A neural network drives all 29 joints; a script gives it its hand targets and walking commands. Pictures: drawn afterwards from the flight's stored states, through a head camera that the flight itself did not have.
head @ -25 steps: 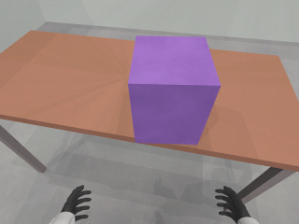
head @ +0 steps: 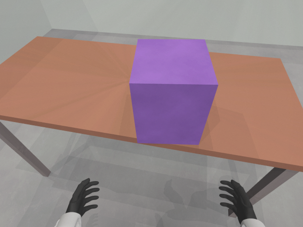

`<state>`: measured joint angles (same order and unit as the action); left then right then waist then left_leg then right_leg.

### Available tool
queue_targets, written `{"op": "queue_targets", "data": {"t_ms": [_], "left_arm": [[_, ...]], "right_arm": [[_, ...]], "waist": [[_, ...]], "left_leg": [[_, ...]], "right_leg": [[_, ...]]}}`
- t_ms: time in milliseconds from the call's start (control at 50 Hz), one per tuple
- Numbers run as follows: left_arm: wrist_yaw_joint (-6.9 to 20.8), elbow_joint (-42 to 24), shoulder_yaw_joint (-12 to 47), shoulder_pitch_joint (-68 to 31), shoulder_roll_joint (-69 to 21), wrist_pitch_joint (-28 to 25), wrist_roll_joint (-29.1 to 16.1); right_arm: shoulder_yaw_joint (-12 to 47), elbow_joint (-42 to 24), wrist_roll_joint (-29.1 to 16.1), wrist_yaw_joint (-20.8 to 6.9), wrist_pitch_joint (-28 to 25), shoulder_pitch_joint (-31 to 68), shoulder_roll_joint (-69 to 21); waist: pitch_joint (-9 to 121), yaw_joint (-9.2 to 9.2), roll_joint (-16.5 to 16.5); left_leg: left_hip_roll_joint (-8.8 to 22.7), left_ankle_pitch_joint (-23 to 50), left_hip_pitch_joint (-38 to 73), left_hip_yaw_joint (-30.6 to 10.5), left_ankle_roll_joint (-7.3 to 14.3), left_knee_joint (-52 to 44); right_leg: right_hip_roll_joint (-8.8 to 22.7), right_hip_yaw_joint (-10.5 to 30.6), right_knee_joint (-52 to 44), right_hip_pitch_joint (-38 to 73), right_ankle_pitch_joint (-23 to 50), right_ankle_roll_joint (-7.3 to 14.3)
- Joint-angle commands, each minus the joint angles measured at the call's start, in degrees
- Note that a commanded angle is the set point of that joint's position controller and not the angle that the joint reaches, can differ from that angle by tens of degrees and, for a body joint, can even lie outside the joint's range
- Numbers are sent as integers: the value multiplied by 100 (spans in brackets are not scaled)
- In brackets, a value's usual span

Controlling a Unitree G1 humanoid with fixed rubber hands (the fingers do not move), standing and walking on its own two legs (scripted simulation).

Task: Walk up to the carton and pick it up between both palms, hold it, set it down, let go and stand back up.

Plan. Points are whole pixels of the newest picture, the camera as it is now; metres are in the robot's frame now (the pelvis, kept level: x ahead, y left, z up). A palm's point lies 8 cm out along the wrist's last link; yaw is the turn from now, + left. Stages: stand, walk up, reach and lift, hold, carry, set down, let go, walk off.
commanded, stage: reach and lift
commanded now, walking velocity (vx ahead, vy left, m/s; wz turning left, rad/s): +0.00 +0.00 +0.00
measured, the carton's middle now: (169, 93) +0.47 -0.01 +0.08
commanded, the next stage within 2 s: none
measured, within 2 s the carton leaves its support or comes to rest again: neither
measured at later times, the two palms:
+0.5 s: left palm (80, 173) +0.22 +0.21 +0.05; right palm (238, 174) +0.24 -0.18 +0.03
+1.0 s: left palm (89, 138) +0.29 +0.19 +0.10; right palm (238, 138) +0.31 -0.18 +0.09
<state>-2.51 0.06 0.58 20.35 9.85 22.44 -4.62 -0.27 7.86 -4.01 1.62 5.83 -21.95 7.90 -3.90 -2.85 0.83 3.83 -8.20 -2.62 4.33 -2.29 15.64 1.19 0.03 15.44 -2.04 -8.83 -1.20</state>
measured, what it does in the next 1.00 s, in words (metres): stands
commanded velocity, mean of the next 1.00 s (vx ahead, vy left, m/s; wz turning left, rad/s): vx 0.00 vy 0.00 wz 0.00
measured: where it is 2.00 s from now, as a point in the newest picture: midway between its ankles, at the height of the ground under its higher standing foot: outside the picture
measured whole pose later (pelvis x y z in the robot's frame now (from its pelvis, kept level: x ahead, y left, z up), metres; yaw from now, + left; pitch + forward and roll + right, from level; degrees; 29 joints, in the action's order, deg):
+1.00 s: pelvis +0.00 +0.00 +0.00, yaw +0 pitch -2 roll +0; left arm -4.2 -13.8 -3.9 -4.8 9.0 33.2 -8.6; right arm 2.5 1.2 -19.0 10.0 12.1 7.7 13.5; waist -5.4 -0.8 -0.3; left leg 3.9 -9.3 -6.0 3.6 -2.4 17.8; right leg 0.7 0.6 17.2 -5.3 -9.6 -1.1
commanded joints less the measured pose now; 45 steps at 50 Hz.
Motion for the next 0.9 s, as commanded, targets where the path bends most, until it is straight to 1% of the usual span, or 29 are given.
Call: {"op": "queue_targets", "data": {"t_ms": [0,40,60,100,140,160,200,220,240,260,300,320,340,400,420,480,500,540,560,600,660,680,700,740,760,780,820,860,880], "left_arm": [[-76,-1155,-91,-683,588,-317,-281],[-153,-1310,-24,-920,565,-433,-362],[-190,-1223,-21,-903,592,-471,-416],[-203,-1178,33,-1110,575,-530,-478],[-274,-1400,140,-1393,551,-598,-566],[-314,-1292,107,-1322,579,-565,-540],[-333,-1376,113,-1371,524,-477,-549],[-321,-1492,133,-1433,592,-422,-520],[-312,-1645,-33,-1419,619,-387,-508],[-298,-1899,-65,-1424,581,-358,-470],[-322,-2281,-159,-1440,552,-253,-368],[-310,-2247,-161,-1255,494,-181,-392],[-283,-2390,-162,-1272,412,-149,-389],[-176,-2485,-354,-1221,389,-63,-296],[-152,-2697,-359,-1166,401,-65,-279],[-25,-2560,-322,-1319,348,-83,-460],[-24,-2469,-389,-1346,264,-111,-409],[47,-2125,-353,-1503,234,-130,-447],[66,-2316,-365,-1919,317,-207,-494],[-7,-2356,-301,-2163,334,-298,-444],[-106,-2411,-283,-2373,314,-395,-496],[-117,-2390,-325,-2580,321,-422,-547],[-158,-2424,-376,-2883,439,-422,-473],[-209,-2301,-427,-2864,373,-355,-403],[-215,-2391,-369,-3240,367,-259,-446],[-223,-2369,-450,-3134,368,-124,-411],[-254,-2327,-493,-3306,331,193,-398],[-210,-2416,-549,-3518,305,567,-382],[-165,-2353,-610,-3559,307,726,-390]], "right_arm": [[-306,-1517,94,87,-61,546,282],[-413,-1770,144,111,-47,773,332],[-353,-1823,157,128,-38,815,303],[-364,-1946,135,133,3,983,223],[-429,-1853,-13,161,7,1113,123],[-418,-1779,-45,164,36,1175,191],[-322,-1747,-201,190,12,1365,208],[-220,-1563,-291,208,53,1288,172],[-283,-1695,-293,259,35,1341,332],[-309,-1637,-331,293,59,1284,318],[-262,-1751,-564,323,-20,1438,411],[-164,-1812,-646,346,-39,1400,446],[-119,-1804,-763,370,-60,1400,398],[-134,-1982,-774,471,-163,1424,585],[-216,-2255,-817,513,-226,1465,679],[-77,-2488,-839,613,-265,1596,640],[-203,-2467,-833,629,-256,1672,607],[-184,-2272,-741,628,-179,1689,583],[-160,-2493,-701,631,-165,2009,630],[-179,-2283,-782,602,-106,2123,496],[-192,-2499,-830,555,-178,2467,631],[-247,-2376,-906,547,-160,2669,600],[-212,-2296,-907,533,-144,2843,690],[-204,-2017,-961,533,-80,2919,708],[-156,-2103,-1026,536,-26,3245,706],[-252,-2056,-1042,574,10,3263,803],[-126,-1952,-1251,636,131,3604,860],[-109,-1854,-1362,751,237,3937,992],[-36,-1845,-1439,815,288,4042,1102]], "waist": [[244,-52,-274],[348,-53,-198],[342,-108,-318],[342,-108,-313],[535,-100,-208],[597,-101,-61],[730,-147,-32],[679,-111,114],[716,-62,-38],[807,-81,-20],[1072,-117,175],[1134,-93,121],[1145,-83,219],[1336,13,206],[1243,80,116],[1078,136,-263],[1096,136,-186],[746,196,-384],[779,142,-415],[693,137,-226],[1080,126,-104],[1246,142,-130],[1245,102,37],[1290,38,18],[1360,71,139],[1374,140,109],[1426,49,35],[1724,173,28],[1644,251,-86]], "left_leg": [[-438,-79,91,309,15,-194],[-414,-387,-18,264,22,-220],[-413,-410,-38,254,43,-205],[-373,-733,-239,212,74,-216],[-352,-634,-288,219,69,-154],[-382,-609,-189,271,56,-144],[-400,-269,-17,196,44,-31],[-414,67,132,192,-8,17],[-436,339,308,201,-41,67],[-430,528,406,173,-77,113],[-436,1106,574,108,-144,219],[-433,1376,692,84,-180,308],[-471,1534,742,67,-188,340],[-539,2034,1026,12,-229,452],[-499,2187,1027,-34,-281,454],[-548,1939,864,-79,-207,390],[-532,1708,828,-69,-204,338],[-532,1381,665,-55,-175,220],[-531,1137,627,-60,-127,163],[-483,881,544,-79,-132,103],[-450,1030,741,-115,-120,168],[-431,1007,737,-87,-99,197],[-437,960,581,-114,-91,148],[-438,929,555,-48,-72,108],[-418,999,662,-88,-77,159],[-434,1084,662,-99,-95,218],[-453,1073,600,-52,-63,221],[-460,1513,829,-35,-68,345],[-476,1630,803,-65,-61,385]], "right_leg": [[-338,-217,-399,-793,-614,61],[-323,-227,-344,-866,-796,71],[-347,-266,-329,-891,-804,38],[-333,-230,-250,-862,-935,61],[-293,-154,-153,-933,-949,49],[-293,-121,-162,-950,-957,74],[-284,-153,-129,-921,-631,102],[-276,-148,-169,-918,-463,66],[-307,-175,-191,-897,-280,64],[-318,-154,-189,-824,-75,53],[-350,-137,-83,-700,410,87],[-374,-148,-45,-531,657,76],[-372,-137,-92,-533,817,42],[-383,-130,-67,-444,1436,22],[-422,-171,-34,-384,1574,24],[-394,-131,-80,-278,1735,-50],[-395,-143,-92,-248,1504,-25],[-364,-151,-206,-457,1130,-35],[-371,-157,-207,-451,959,-42],[-340,-132,-186,-623,633,31],[-360,-153,-162,-641,585,71],[-385,-123,-89,-582,609,84],[-337,-76,-96,-529,613,126],[-364,-57,-80,-531,500,91],[-378,-69,-62,-560,562,120],[-384,-79,-37,-531,713,109],[-423,-29,-8,-373,796,110],[-433,-73,122,-214,1535,40],[-428,-38,129,-89,1788,10]]}}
